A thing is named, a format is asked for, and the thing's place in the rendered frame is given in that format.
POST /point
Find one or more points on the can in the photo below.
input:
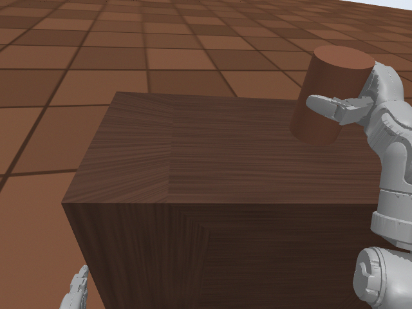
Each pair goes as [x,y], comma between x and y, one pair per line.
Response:
[334,71]

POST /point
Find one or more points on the right robot arm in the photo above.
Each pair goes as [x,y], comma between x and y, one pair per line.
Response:
[383,277]

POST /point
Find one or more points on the left robot hand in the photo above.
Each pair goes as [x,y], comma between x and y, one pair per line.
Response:
[76,298]

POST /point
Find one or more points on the right robot hand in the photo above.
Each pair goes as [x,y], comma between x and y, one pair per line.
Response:
[382,85]

